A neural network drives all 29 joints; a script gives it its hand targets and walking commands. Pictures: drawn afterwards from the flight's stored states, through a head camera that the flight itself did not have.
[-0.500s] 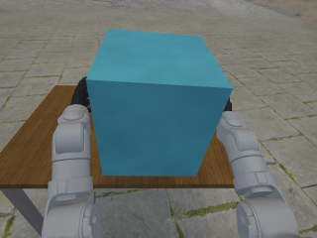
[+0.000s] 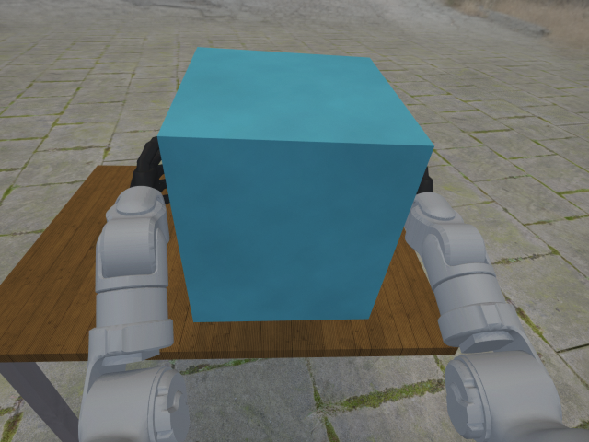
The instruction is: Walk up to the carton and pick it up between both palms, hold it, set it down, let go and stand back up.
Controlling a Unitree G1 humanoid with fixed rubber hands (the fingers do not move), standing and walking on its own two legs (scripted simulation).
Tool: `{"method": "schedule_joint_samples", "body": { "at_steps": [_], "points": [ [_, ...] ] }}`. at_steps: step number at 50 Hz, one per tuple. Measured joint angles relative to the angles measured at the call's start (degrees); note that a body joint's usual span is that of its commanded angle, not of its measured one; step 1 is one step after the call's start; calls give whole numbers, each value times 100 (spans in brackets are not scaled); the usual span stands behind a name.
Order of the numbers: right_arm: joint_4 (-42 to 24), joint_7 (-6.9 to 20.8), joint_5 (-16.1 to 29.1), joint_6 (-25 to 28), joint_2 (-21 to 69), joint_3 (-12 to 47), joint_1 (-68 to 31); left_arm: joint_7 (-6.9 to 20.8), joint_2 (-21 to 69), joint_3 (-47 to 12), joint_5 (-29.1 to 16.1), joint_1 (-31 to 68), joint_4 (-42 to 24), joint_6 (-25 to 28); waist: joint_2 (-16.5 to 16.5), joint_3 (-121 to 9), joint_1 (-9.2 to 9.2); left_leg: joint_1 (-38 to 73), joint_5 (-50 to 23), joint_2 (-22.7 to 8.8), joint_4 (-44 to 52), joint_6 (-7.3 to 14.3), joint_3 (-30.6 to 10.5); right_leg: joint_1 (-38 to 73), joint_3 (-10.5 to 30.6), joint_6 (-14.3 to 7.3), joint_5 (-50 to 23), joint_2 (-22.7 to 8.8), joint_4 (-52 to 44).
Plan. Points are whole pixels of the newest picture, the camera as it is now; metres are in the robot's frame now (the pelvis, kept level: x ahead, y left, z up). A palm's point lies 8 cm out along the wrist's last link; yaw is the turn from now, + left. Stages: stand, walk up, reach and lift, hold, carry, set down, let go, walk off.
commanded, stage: hold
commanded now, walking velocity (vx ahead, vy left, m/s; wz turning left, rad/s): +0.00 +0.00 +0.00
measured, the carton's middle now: (284, 185) +0.42 +0.00 +0.20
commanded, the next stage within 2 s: none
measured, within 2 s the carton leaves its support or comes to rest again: neither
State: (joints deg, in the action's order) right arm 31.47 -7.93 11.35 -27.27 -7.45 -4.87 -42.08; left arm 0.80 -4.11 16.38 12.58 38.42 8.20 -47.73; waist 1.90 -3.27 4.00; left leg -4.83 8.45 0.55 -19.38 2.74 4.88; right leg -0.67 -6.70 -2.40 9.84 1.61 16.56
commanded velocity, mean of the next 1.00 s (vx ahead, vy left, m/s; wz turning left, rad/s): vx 0.00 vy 0.00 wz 0.00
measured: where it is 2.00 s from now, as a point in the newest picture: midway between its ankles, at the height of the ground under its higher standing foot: outside the picture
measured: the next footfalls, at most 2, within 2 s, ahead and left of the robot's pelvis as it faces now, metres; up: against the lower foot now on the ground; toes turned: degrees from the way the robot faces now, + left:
none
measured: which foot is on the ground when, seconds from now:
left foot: down 0.00-1.00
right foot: down 0.00-1.00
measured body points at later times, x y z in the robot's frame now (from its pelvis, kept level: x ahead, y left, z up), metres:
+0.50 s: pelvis -0.01 +0.00 +0.00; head -0.09 +0.02 +0.44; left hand +0.35 +0.18 +0.23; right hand +0.35 -0.17 +0.22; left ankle +0.03 +0.08 -0.75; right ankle +0.00 -0.09 -0.75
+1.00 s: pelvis +0.00 -0.01 +0.00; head -0.07 +0.01 +0.44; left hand +0.38 +0.17 +0.23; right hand +0.38 -0.18 +0.22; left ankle +0.03 +0.08 -0.75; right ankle +0.00 -0.09 -0.75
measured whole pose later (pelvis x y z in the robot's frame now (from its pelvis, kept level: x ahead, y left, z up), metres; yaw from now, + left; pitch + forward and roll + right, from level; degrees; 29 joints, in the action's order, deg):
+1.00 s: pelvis +0.00 -0.01 +0.00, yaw +0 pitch -4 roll -1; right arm 32.5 -9.1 13.6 -28.7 -8.5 -4.2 -44.0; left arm 0.0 -5.0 16.4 10.7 39.6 10.4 -47.8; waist 1.0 -5.7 3.8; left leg -7.5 8.5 0.1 -20.0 2.3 4.7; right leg -3.2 -6.7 -2.8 9.7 2.1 16.9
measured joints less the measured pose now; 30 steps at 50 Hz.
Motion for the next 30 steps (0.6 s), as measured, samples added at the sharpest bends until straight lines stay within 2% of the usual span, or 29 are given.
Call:
{"method": "schedule_joint_samples", "body": {
  "at_steps": [7, 19, 23, 30],
  "points": [
    [-495, -131, 209, -203, -25, 232, 328, 76, 97, -1, 53, -413, -570, -205, -54, -14, 91, 128, 117, -14, -73, -9, 5, 183, 16, 21, 41, 16, -55],
    [-884, -229, 290, -385, 16, 259, 621, 141, 112, -49, 62, -570, -839, -411, -37, -54, 54, 113, 139, -35, -171, -1, 48, 142, 58, 18, 58, 23, 67],
    [-783, -201, 226, -401, 49, 101, 475, 139, 97, -23, 77, -377, -638, -357, -39, -62, 24, 70, 89, -31, -173, 11, 43, 88, 49, 13, 24, 17, 96],
    [-32, 48, -172, -354, 117, -316, -62, 97, 47, 89, 126, 175, 212, -195, -18, -54, -68, -49, -85, 21, -43, 48, 71, -160, 63, 14, -9, -41, 241]
  ]
}}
